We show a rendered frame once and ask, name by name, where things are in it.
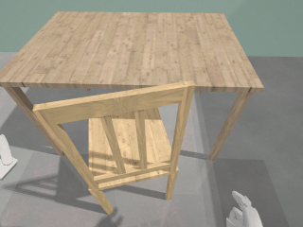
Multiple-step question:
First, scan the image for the robot left hand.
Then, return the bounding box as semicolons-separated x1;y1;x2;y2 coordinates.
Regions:
0;134;18;182

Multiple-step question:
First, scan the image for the chair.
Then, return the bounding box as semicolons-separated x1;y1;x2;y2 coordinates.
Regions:
32;80;195;215

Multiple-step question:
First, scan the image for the robot right hand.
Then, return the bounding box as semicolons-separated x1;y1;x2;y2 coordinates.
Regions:
226;190;263;227

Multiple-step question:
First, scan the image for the table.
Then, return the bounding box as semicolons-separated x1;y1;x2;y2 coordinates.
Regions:
0;11;264;161

